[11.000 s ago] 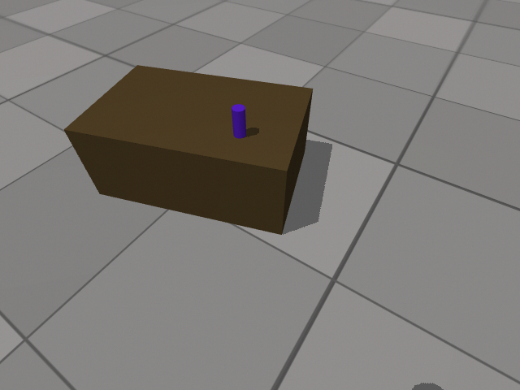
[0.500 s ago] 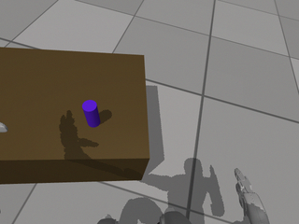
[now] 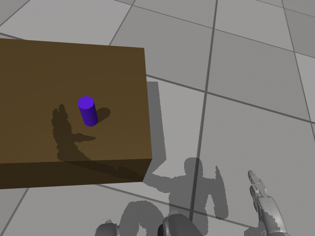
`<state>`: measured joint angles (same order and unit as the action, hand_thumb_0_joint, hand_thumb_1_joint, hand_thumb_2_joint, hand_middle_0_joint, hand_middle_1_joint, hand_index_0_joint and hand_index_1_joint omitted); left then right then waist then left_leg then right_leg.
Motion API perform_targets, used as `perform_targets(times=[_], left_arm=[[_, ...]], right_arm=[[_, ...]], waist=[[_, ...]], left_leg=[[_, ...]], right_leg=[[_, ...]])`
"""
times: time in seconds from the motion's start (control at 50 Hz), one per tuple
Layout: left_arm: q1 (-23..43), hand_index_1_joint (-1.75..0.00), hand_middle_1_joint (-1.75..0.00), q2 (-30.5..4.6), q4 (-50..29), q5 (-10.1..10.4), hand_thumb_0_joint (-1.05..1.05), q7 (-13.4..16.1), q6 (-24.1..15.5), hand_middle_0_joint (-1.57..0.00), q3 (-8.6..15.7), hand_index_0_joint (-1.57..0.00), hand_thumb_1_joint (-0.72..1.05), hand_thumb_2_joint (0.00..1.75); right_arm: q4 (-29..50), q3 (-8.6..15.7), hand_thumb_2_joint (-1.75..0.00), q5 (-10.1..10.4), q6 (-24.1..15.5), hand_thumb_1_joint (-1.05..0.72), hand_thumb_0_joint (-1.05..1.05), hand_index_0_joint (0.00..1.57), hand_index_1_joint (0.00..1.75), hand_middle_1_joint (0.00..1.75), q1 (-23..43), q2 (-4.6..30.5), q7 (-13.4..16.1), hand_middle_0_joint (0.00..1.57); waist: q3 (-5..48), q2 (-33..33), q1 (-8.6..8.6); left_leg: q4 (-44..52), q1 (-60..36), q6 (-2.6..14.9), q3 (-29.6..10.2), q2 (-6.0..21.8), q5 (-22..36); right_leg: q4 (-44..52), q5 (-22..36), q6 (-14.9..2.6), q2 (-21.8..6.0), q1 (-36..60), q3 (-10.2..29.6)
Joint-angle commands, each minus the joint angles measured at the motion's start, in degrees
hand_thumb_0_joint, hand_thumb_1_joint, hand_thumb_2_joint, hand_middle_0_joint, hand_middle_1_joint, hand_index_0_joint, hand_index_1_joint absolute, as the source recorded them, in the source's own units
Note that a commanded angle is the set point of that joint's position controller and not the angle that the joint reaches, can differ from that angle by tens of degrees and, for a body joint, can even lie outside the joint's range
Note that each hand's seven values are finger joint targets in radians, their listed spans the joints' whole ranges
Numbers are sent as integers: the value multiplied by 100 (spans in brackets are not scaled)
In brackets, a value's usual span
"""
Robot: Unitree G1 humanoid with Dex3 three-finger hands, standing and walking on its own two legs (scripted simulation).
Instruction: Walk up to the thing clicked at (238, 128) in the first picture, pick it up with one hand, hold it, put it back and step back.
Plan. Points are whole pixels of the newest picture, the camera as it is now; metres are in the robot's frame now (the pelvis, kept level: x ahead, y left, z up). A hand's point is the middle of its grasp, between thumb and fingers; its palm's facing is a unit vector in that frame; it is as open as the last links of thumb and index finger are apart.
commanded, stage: go down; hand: left
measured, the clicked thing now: (88, 112) +0.57 +0.18 -0.21
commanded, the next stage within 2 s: none
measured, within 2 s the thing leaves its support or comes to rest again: neither
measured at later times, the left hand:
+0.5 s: hand out of the picture +0.48 +0.36 +0.09, palm faces +0.20 -0.98 -0.01, open 16.7 cm
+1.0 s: hand out of the picture +0.47 +0.36 +0.09, palm faces +0.19 -0.98 -0.02, open 16.7 cm
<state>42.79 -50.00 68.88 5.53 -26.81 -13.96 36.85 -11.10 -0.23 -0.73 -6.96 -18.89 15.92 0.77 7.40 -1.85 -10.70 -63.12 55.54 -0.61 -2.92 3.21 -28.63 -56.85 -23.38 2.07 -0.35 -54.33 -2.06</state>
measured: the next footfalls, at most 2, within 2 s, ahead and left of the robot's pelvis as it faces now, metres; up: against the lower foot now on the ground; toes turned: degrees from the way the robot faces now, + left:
none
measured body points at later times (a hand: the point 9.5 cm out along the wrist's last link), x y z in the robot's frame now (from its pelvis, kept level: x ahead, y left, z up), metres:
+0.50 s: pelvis +0.00 +0.00 -0.01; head +0.13 +0.06 +0.42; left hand +0.46 +0.41 +0.09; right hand +0.16 -0.26 +0.00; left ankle +0.01 +0.12 -0.66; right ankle +0.03 -0.15 -0.66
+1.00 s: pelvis +0.00 +0.00 -0.01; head +0.12 +0.07 +0.42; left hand +0.46 +0.41 +0.09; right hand +0.16 -0.26 +0.01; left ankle +0.01 +0.12 -0.66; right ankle +0.03 -0.15 -0.66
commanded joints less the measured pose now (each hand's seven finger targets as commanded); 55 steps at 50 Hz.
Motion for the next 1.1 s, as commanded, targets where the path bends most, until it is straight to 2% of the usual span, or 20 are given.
perform_targets(times=[0.0,0.14,0.2,0.24,0.28,0.32,0.36,0.38,0.44,0.48,0.58,0.64,0.7,0.76,0.84,0.9,0.92,0.94,0.98,1.08], left_arm=[[2086,-6,-6,-2196,-1045,121,0,-15,-442,-3,133,-3,-38,12],[2291,-6,-6,-2548,-1080,141,0,-56,-549,-3,256,-2,-36,13],[2242,-7,-6,-2430,-897,135,0,-74,-555,-2,165,-2,-36,14],[2422,-6,-6,-2685,-1174,137,0,-44,-606,-2,323,-2,-34,14],[2289,-6,-6,-2471,-882,154,0,-84,-581,-3,245,-2,-36,13],[2370,-7,-6,-2518,-986,137,0,-87,-608,-3,248,-2,-37,14],[2417,-7,-6,-2690,-1086,93,0,-57,-622,-2,330,-2,-34,14],[2421,-7,-6,-2520,-940,87,0,-92,-616,-3,202,-2,-35,14],[2443,-8,-7,-2610,-1110,39,0,-52,-608,-3,251,-2,-36,15],[2211,-8,-7,-2738,-1018,23,0,-60,-551,-3,350,-2,-36,14],[1951,-8,-7,-2263,-758,57,0,-126,-500,-2,140,-1,-34,15],[1987,-7,-7,-2377,-773,146,0,-144,-544,-2,210,-1,-35,15],[2214,-8,-7,-2477,-1274,199,0,-190,-642,-2,372,-1,-35,15],[2207,-8,-7,-2267,-1099,148,0,-160,-575,-2,155,-1,-35,16],[2694,-7,-7,-2693,-1703,96,0,-26,-640,-2,313,-1,-33,15],[2405,-8,-7,-2455,-1222,35,0,7,-569,-2,160,-2,-34,15],[2057,-8,-7,-1903,-632,44,0,-43,-488,-2,-137,-1,-34,15],[2232,-7,-7,-2102,-1021,46,0,-28,-516,-2,-75,-1,-34,15],[2198,-6,-6,-2217,-784,44,0,-58,-496,-3,-24,-2,-37,13],[2025,-8,-8,-2183,-526,157,0,-137,-567,-2,40,-2,-41,13]], right_arm=[[1081,529,-5,36,-306,56,0,5,5,5,-38,1018,145,5],[1112,468,-5,27,-294,56,0,5,5,5,-232,1032,183,5],[1235,440,-5,24,-326,56,0,5,5,5,-213,1029,192,5],[1181,461,-5,20,-313,56,0,5,5,5,-235,1035,185,5],[1461,482,-5,12,-343,56,0,5,5,5,-118,1083,190,5],[1380,388,-5,7,-319,55,0,5,5,5,-259,986,165,5],[1475,520,-5,-3,-317,55,0,5,5,5,-215,1092,182,5],[1367,407,-5,-15,-305,55,0,5,5,5,-263,995,171,5],[1389,372,-5,-24,-275,55,0,5,5,5,-391,948,133,5],[1423,552,-5,-11,-262,55,0,5,5,5,-415,1092,140,5],[1394,435,-5,-6,-258,56,0,5,5,5,-345,957,56,5],[1522,461,-5,18,-290,56,0,5,5,5,-264,1064,51,5],[1724,500,-5,-10,-304,56,0,5,5,5,-338,1079,71,5],[1674,503,-5,-26,-296,55,0,5,5,5,-324,1102,86,5],[1603,549,-5,-21,-253,56,0,5,5,5,-465,1126,116,5],[1437,527,-5,-20,-241,55,0,5,5,5,-485,1037,120,5],[1565,458,-5,-16,-257,56,0,5,5,5,-395,1008,107,5],[1506,476,-5,1,-261,56,0,5,5,5,-370,1014,113,5],[1670,399,-5,22,-266,55,0,5,5,5,-306,998,102,5],[1909,435,-5,43,-288,56,0,5,5,5,-316,1025,84,5]], waist=[[2479,1615,65],[2568,1762,50],[2484,1779,-13],[2678,1905,45],[2844,1774,-47],[2843,1812,-21],[2967,1837,-29],[2856,1944,-50],[2984,1998,-42],[2954,1928,-14],[2482,1869,8],[2468,1716,-9],[3007,1835,2],[2933,1939,-42],[2943,2121,-15],[2487,1937,-62],[2247,1727,-131],[2208,1835,-48],[2266,1673,-75],[2339,1361,-105]], left_leg=[[807,-2013,-8,17,-94,1941],[690,-1825,1,47,-130,1947],[693,-1960,-44,-12,-91,2042],[613,-2101,-44,-9,-92,2362],[527,-2161,-34,-14,-75,2619],[503,-1999,-5,51,-123,2547],[468,-2061,3,52,-129,2620],[459,-2021,-7,74,-127,2589],[444,-2205,-26,39,-106,2944],[440,-2176,-31,21,-93,3162],[538,-2089,-71,-25,-65,2933],[558,-1987,-56,-49,-60,2748],[516,-2340,-53,-50,-51,2979],[562,-2428,-86,-56,-67,2947],[576,-2390,-53,14,-122,2584],[633,-1998,4,100,-177,2113],[662,-1904,0,69,-160,2068],[693,-1893,-10,56,-149,2053],[648,-1839,19,59,-138,2046],[603,-1554,49,67,-160,2068]], right_leg=[[460,1083,-361,165,837,-63],[388,1139,-356,149,845,-33],[349,1117,-370,189,655,-94],[304,1247,-380,186,657,-78],[284,1480,-362,194,768,-79],[275,1562,-349,171,942,-30],[275,1608,-348,162,950,-11],[279,1599,-346,165,859,-8],[265,1757,-362,174,863,-40],[238,1933,-360,182,949,-62],[266,1560,-391,226,574,-141],[245,1479,-384,239,626,-140],[238,1618,-381,228,777,-117],[266,1586,-386,213,699,-110],[322,1443,-374,185,778,-35],[387,1297,-362,160,831,1],[416,1266,-366,176,690,-38],[398,1204,-380,182,653,-53],[418,1206,-367,194,656,-55],[354,1348,-337,191,954,-47]])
